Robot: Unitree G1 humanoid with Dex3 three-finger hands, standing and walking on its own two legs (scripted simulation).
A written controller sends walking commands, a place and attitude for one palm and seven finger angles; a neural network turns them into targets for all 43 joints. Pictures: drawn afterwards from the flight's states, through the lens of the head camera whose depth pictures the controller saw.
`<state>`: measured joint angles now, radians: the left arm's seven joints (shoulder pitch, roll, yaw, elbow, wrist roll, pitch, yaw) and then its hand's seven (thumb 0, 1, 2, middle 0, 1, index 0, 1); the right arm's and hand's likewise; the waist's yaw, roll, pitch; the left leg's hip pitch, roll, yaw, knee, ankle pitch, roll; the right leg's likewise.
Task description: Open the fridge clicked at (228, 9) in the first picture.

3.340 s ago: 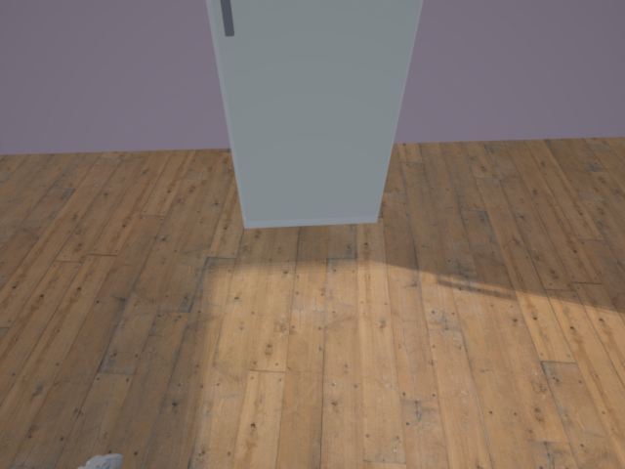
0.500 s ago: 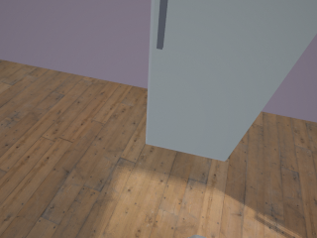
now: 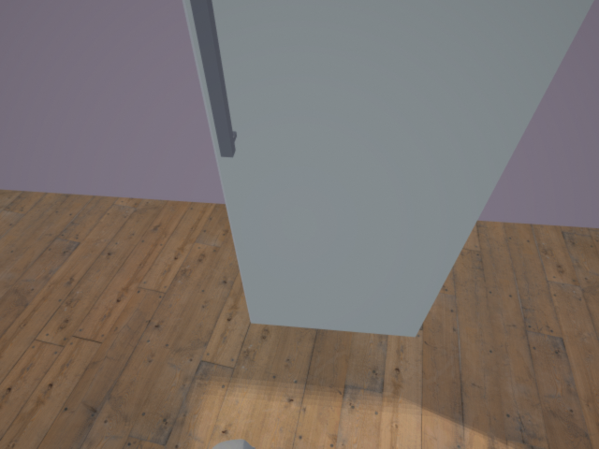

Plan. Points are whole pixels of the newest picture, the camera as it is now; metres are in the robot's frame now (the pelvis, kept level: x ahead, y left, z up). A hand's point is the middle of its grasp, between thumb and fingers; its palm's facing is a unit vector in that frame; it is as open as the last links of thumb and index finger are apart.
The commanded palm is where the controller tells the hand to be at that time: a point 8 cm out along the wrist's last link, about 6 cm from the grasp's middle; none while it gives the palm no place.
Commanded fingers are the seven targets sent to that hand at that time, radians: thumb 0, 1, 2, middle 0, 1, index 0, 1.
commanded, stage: take the last steps up to it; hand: left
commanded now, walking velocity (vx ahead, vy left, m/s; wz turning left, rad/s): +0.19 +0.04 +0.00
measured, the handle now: (216, 58) +0.60 +0.16 +0.24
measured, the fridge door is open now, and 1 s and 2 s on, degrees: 0 0 0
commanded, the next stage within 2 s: come to a stop and stand still in 0.12 s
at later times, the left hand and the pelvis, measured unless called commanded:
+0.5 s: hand out of the picture +0.16 +0.25 -0.19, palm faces +0.01 -0.98 -0.19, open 7.4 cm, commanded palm none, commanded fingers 0.00 0.90 0.90 -0.20 -0.30 -0.20 -0.30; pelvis +0.11 +0.06 +0.00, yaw -2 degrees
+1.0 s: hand out of the picture +0.12 +0.16 -0.18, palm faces +0.02 -0.98 -0.21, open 7.2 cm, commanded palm none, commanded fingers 0.00 0.90 0.90 -0.20 -0.30 -0.20 -0.30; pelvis +0.07 -0.02 -0.01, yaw -1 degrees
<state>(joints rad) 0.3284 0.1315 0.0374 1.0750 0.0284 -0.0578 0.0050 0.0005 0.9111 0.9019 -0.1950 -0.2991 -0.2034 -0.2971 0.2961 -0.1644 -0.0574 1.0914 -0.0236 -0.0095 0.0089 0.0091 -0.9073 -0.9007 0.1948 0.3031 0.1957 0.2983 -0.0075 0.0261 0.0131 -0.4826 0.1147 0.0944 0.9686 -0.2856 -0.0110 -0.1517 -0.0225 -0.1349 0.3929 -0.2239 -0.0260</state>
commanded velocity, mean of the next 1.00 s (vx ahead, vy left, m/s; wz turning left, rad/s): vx -0.04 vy -0.05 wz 0.00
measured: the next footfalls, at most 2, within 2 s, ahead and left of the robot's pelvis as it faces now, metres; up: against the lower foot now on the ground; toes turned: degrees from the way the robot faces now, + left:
left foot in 0.18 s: +0.19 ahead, +0.14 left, +0.00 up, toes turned +8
right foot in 0.74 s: +0.12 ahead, -0.12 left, +0.00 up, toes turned -5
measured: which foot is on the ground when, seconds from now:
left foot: up 0.00-0.16, down 0.18-1.00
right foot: down 0.00-0.20, up 0.22-0.72, down 0.74-1.00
